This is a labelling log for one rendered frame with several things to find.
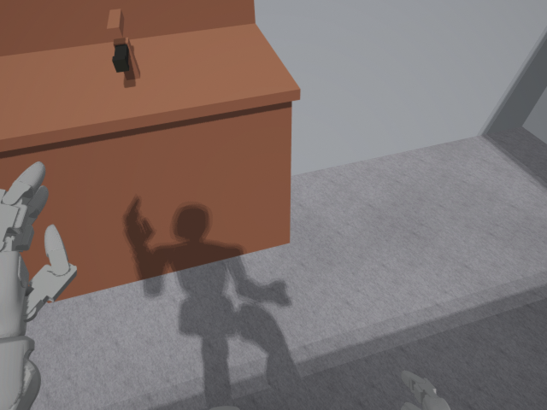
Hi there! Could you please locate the left robot hand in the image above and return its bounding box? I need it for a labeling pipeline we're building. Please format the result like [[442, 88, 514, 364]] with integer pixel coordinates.
[[0, 161, 77, 339]]

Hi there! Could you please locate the robot left forearm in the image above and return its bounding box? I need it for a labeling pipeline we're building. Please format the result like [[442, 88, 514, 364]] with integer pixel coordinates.
[[0, 336, 41, 410]]

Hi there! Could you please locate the right robot hand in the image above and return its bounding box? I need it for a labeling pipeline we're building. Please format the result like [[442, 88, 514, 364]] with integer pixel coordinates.
[[401, 371, 450, 410]]

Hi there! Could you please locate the counter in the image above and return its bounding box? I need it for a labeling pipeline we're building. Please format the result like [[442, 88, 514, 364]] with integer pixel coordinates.
[[0, 0, 301, 303]]

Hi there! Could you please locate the tap lever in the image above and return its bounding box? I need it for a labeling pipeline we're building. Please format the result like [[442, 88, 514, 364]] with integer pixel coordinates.
[[112, 44, 129, 73]]

